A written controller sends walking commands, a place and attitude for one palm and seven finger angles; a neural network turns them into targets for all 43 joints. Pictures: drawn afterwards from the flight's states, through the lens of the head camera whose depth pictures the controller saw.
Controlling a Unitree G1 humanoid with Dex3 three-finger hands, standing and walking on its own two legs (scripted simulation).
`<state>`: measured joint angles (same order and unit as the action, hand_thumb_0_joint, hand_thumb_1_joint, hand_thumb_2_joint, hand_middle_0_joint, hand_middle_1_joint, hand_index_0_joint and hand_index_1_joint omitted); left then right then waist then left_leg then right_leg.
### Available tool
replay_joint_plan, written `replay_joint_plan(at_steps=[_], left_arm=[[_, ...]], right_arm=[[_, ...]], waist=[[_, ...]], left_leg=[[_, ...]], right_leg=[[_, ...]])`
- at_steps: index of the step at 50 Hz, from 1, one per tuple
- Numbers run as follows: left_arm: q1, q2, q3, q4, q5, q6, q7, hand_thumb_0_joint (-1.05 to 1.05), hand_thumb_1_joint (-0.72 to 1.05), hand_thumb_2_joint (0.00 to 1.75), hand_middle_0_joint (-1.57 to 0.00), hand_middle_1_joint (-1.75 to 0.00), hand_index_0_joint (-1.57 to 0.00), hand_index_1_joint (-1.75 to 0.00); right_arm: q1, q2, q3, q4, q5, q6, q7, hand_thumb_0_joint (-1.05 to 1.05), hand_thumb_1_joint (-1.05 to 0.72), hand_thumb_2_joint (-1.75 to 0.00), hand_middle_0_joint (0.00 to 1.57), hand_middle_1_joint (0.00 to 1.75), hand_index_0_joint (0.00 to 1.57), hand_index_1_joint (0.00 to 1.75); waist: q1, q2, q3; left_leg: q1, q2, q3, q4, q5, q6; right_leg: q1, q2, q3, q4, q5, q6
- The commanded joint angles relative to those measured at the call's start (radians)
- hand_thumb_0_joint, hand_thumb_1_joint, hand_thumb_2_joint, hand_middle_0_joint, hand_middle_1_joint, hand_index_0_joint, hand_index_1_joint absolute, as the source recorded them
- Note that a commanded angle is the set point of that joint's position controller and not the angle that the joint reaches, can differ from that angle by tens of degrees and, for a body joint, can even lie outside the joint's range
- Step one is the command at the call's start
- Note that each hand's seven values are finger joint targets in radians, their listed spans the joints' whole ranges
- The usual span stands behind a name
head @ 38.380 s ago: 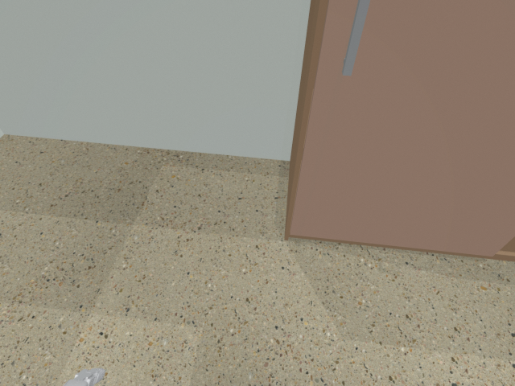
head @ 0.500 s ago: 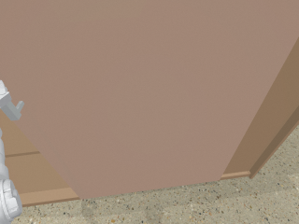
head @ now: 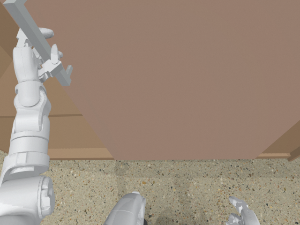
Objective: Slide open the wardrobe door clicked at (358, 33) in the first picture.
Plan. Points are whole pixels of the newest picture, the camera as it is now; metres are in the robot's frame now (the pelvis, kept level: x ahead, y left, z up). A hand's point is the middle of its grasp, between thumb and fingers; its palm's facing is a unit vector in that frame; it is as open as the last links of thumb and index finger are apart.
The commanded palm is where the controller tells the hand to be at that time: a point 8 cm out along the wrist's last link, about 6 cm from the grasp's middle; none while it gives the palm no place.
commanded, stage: stop walking and hold the door there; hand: left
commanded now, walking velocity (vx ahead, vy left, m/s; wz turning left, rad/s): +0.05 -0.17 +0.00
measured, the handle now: (48, 44) +0.47 +0.28 +0.21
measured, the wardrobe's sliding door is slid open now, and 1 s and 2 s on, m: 0.65 0.65 0.65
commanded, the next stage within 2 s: loosen the grip on the handle in 1.46 s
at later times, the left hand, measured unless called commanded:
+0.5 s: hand (56, 63) +0.42 +0.25 +0.19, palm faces +0.20 -0.97 -0.11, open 6.0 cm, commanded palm +0.40 +0.28 +0.17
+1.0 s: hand (55, 63) +0.42 +0.25 +0.20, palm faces +0.19 -0.97 -0.11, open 6.2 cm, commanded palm +0.39 +0.27 +0.17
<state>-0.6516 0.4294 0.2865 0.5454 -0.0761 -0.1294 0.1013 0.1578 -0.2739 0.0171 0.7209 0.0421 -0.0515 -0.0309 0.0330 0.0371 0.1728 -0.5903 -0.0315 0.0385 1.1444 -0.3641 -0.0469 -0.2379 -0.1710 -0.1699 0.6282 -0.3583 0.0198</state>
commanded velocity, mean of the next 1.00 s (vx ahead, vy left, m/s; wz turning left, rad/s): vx -0.03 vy -0.09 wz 0.00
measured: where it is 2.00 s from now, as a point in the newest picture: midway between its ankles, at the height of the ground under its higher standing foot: outside the picture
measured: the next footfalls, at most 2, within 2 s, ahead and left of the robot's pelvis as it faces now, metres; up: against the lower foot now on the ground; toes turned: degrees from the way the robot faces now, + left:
left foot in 0.16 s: +0.05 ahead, +0.22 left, +0.00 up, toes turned +9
right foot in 0.32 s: +0.07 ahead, -0.03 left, +0.00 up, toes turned -3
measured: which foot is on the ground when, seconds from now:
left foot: up 0.00-0.14, down 0.16-1.00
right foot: down 0.00-0.14, up 0.16-0.30, down 0.32-0.54, up 0.56-0.80, down 0.82-1.00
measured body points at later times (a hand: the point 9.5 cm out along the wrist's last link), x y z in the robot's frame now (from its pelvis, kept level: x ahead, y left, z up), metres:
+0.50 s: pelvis +0.01 +0.09 -0.01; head +0.09 +0.08 +0.43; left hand +0.41 +0.30 +0.20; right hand +0.21 -0.10 -0.13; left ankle +0.02 +0.22 -0.72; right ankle +0.03 -0.03 -0.73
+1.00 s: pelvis +0.00 +0.09 +0.00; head +0.04 +0.08 +0.44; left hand +0.40 +0.30 +0.20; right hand +0.17 -0.15 -0.12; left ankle +0.01 +0.21 -0.73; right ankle +0.00 -0.04 -0.73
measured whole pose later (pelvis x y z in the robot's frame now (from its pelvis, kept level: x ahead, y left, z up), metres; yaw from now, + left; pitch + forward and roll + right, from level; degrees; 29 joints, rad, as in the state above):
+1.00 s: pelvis +0.00 +0.09 +0.00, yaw +3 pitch -1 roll +0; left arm -0.65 0.24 0.11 0.41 -0.08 -0.10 0.11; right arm 0.15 -0.24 0.02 0.68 0.04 0.00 -0.08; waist 0.01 0.03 0.10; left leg -0.29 0.07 0.10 0.60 -0.29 -0.01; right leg -0.26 -0.06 -0.08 0.59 -0.32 0.02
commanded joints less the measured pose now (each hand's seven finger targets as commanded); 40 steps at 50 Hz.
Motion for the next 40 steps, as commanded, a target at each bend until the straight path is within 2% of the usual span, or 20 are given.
replay_joint_plan(at_steps=[1, 3, 5, 7, 9, 10, 11, 13, 15, 16, 18, 20, 23, 25, 27, 28, 29, 31, 35, 40], left_arm=[[-0.314, 0.227, 0.002, -0.233, 0.044, -0.050, -0.014, 0.00, 0.90, 0.90, -0.45, -1.40, -0.45, -1.40], [-0.317, 0.108, -0.072, -0.334, 0.046, -0.057, -0.023, 0.00, 0.90, 0.90, -0.45, -1.40, -0.45, -1.40], [-0.379, -0.008, -0.165, -0.479, 0.034, -0.077, -0.023, 0.00, 0.90, 0.90, -0.45, -1.40, -0.45, -1.40], [-0.404, -0.116, -0.257, -0.630, 0.012, -0.105, -0.025, 0.00, 0.90, 0.90, -0.45, -1.40, -0.45, -1.40], [-0.493, -0.223, -0.348, -0.647, 0.025, -0.114, -0.056, 0.00, 0.90, 0.90, -0.45, -1.40, -0.45, -1.40], [-0.329, -0.284, -0.384, -0.517, 0.022, -0.086, -0.064, 0.00, 0.90, 0.90, -0.45, -1.40, -0.45, -1.40], [-0.332, -0.060, -0.197, -0.570, 0.023, -0.075, -0.042, 0.00, 0.90, 0.90, -0.45, -1.40, -0.45, -1.40], [-0.446, -0.101, -0.247, -0.633, 0.037, -0.083, -0.044, 0.00, 0.90, 0.90, -0.45, -1.40, -0.45, -1.40], [-0.448, -0.121, -0.260, -0.614, 0.028, -0.082, -0.050, 0.00, 0.90, 0.90, -0.45, -1.40, -0.45, -1.40], [-0.433, -0.094, -0.252, -0.614, 0.034, -0.078, -0.051, 0.00, 0.90, 0.90, -0.45, -1.40, -0.45, -1.40], [-0.408, -0.048, -0.231, -0.567, 0.045, -0.058, -0.040, 0.00, 0.90, 0.90, -0.45, -1.40, -0.45, -1.40], [-0.350, -0.046, -0.203, -0.517, 0.028, -0.031, -0.039, 0.00, 0.90, 0.90, -0.45, -1.40, -0.45, -1.40], [-0.326, -0.060, -0.183, -0.503, 0.028, -0.031, -0.023, 0.00, 0.90, 0.90, -0.45, -1.40, -0.45, -1.40], [-0.345, -0.118, -0.247, -0.535, 0.027, -0.047, -0.028, 0.00, 0.90, 0.90, -0.45, -1.40, -0.45, -1.40], [-0.351, -0.202, -0.322, -0.587, 0.013, -0.061, -0.038, 0.00, 0.90, 0.90, -0.45, -1.40, -0.45, -1.40], [-0.382, -0.242, -0.352, -0.557, 0.021, -0.062, -0.050, 0.00, 0.90, 0.90, -0.45, -1.40, -0.45, -1.40], [-0.342, -0.296, -0.403, -0.507, 0.032, -0.054, -0.063, 0.00, 0.90, 0.90, -0.45, -1.40, -0.45, -1.40], [-0.408, -0.215, -0.352, -0.565, 0.033, -0.052, -0.049, 0.00, 0.90, 0.90, -0.45, -1.40, -0.45, -1.40], [-0.393, -0.247, -0.377, -0.518, 0.031, -0.038, -0.057, 0.00, 0.90, 0.90, -0.45, -1.40, -0.45, -1.40], [-0.356, -0.174, -0.320, -0.445, 0.038, -0.045, -0.052, 0.00, 0.90, 0.90, -0.45, -1.40, -0.45, -1.40]], right_arm=[[-0.047, -0.100, -0.049, -0.145, -0.005, -0.038, -0.023, 0.00, -0.90, -0.90, 0.20, 0.30, 0.20, 0.30], [-0.079, -0.060, -0.048, -0.158, -0.013, -0.035, -0.033, 0.00, -0.90, -0.90, 0.20, 0.30, 0.20, 0.30], [-0.073, -0.068, -0.058, -0.160, -0.019, -0.037, -0.048, 0.00, -0.90, -0.90, 0.20, 0.30, 0.20, 0.30], [-0.053, -0.123, -0.076, -0.188, -0.008, -0.047, -0.045, 0.00, -0.90, -0.90, 0.20, 0.30, 0.20, 0.30], [-0.063, -0.123, -0.093, -0.179, 0.001, -0.068, -0.022, 0.00, -0.90, -0.90, 0.20, 0.30, 0.20, 0.30], [-0.044, -0.081, -0.082, -0.155, 0.007, -0.066, -0.023, 0.00, -0.90, -0.90, 0.20, 0.30, 0.20, 0.30], [-0.027, -0.101, -0.089, -0.135, -0.004, -0.068, -0.027, 0.00, -0.90, -0.90, 0.20, 0.30, 0.20, 0.30], [-0.063, -0.078, -0.069, -0.159, -0.008, -0.066, -0.010, 0.00, -0.90, -0.90, 0.20, 0.30, 0.20, 0.30], [-0.064, -0.075, -0.066, -0.172, -0.003, -0.070, 0.001, 0.00, -0.90, -0.90, 0.20, 0.30, 0.20, 0.30], [-0.056, -0.081, -0.064, -0.179, -0.002, -0.068, 0.000, 0.00, -0.90, -0.90, 0.20, 0.30, 0.20, 0.30], [-0.057, -0.026, -0.043, -0.202, 0.009, -0.060, -0.009, 0.00, -0.90, -0.90, 0.20, 0.30, 0.20, 0.30], [-0.067, -0.037, -0.043, -0.200, 0.008, -0.073, -0.023, 0.00, -0.90, -0.90, 0.20, 0.30, 0.20, 0.30], [-0.076, -0.021, -0.016, -0.184, -0.009, -0.065, -0.047, 0.00, -0.90, -0.90, 0.20, 0.30, 0.20, 0.30], [-0.075, -0.020, -0.017, -0.175, -0.017, -0.049, -0.054, 0.00, -0.90, -0.90, 0.20, 0.30, 0.20, 0.30], [-0.070, -0.064, -0.034, -0.203, -0.012, -0.041, -0.034, 0.00, -0.90, -0.90, 0.20, 0.30, 0.20, 0.30], [-0.075, -0.047, -0.028, -0.202, -0.013, -0.036, -0.008, 0.00, -0.90, -0.90, 0.20, 0.30, 0.20, 0.30], [-0.077, -0.045, -0.027, -0.189, -0.023, -0.036, -0.001, 0.00, -0.90, -0.90, 0.20, 0.30, 0.20, 0.30], [-0.059, -0.065, -0.036, -0.186, -0.018, -0.035, -0.012, 0.00, -0.90, -0.90, 0.20, 0.30, 0.20, 0.30], [-0.043, -0.072, -0.046, -0.194, -0.009, -0.041, -0.009, 0.00, -0.90, -0.90, 0.20, 0.30, 0.20, 0.30], [-0.057, -0.069, -0.034, -0.202, -0.013, -0.029, -0.018, 0.00, -0.90, -0.90, 0.20, 0.30, 0.20, 0.30]], waist=[[-0.009, -0.293, -0.303], [0.003, -0.282, -0.344], [-0.042, -0.109, -0.443], [-0.068, 0.309, -0.536], [-0.064, 0.112, -0.426], [-0.066, 0.097, -0.384], [-0.057, 0.241, -0.450], [-0.056, 0.344, -0.448], [-0.039, 0.285, -0.475], [-0.037, 0.165, -0.473], [-0.049, -0.245, -0.505], [-0.016, -0.407, -0.464], [-0.019, -0.304, -0.466], [-0.036, -0.205, -0.515], [-0.034, 0.192, -0.563], [-0.026, 0.196, -0.532], [-0.042, 0.211, -0.485], [-0.049, 0.154, -0.448], [-0.058, 0.136, -0.480], [-0.034, 0.083, -0.469]], left_leg=[[0.043, 0.093, 0.033, -0.289, -0.031, 0.016], [0.257, 0.037, 0.143, -0.517, 0.037, 0.031], [0.552, 0.052, 0.195, -0.681, 0.283, 0.023], [0.757, 0.416, -0.287, -0.678, 0.826, 0.203], [0.608, 0.463, -0.307, -0.745, 0.677, 0.231], [0.580, 0.409, -0.167, -0.698, 0.671, 0.222], [0.621, 0.376, -0.121, -0.649, 0.718, 0.206], [0.547, 0.365, -0.079, -0.596, 0.742, 0.171], [0.501, 0.365, -0.074, -0.543, 0.634, 0.139], [0.458, 0.340, -0.059, -0.501, 0.545, 0.116], [0.274, 0.147, 0.060, -0.284, 0.102, 0.023], [0.145, 0.079, -0.028, -0.125, -0.189, 0.020], [0.182, 0.081, 0.021, -0.448, -0.084, 0.030], [0.424, 0.103, 0.059, -0.676, 0.279, 0.041], [0.731, 0.400, -0.235, -0.637, 1.098, 0.183], [0.727, 0.442, -0.241, -0.670, 1.074, 0.212], [0.688, 0.435, -0.232, -0.704, 0.873, 0.210], [0.686, 0.404, -0.195, -0.678, 0.895, 0.204], [0.749, 0.338, -0.065, -0.641, 0.917, 0.159], [0.558, 0.291, -0.009, -0.579, 0.614, 0.101]], right_leg=[[0.251, -0.220, 0.098, -0.155, 0.681, -0.053], [0.194, -0.155, 0.031, -0.085, 0.671, -0.051], [0.064, -0.072, -0.020, 0.113, 0.477, -0.014], [-0.253, 0.089, 0.059, 0.510, -0.241, 0.029], [-0.272, 0.090, 0.162, 0.513, -0.220, 0.017], [-0.245, 0.076, 0.143, 0.382, -0.166, 0.010], [-0.211, 0.095, 0.114, 0.308, -0.164, 0.019], [-0.119, 0.111, 0.093, 0.167, -0.102, 0.009], [0.007, 0.131, 0.100, 0.013, 0.030, -0.002], [0.073, 0.115, 0.120, -0.070, 0.174, -0.006], [0.183, -0.114, 0.339, -0.138, 0.725, -0.098], [0.266, -0.145, 0.343, -0.101, 0.994, -0.149], [0.312, -0.094, 0.246, -0.003, 1.024, -0.127], [0.203, -0.043, 0.180, 0.074, 0.886, -0.057], [-0.136, 0.099, 0.131, 0.213, 0.105, 0.026], [-0.182, 0.123, 0.171, 0.243, -0.194, 0.014], [-0.199, 0.121, 0.170, 0.265, -0.194, 0.006], [-0.207, 0.122, 0.155, 0.229, -0.115, 0.001], [-0.147, 0.157, 0.096, 0.083, -0.009, 0.003], [0.105, 0.108, 0.125, -0.166, 0.344, -0.010]])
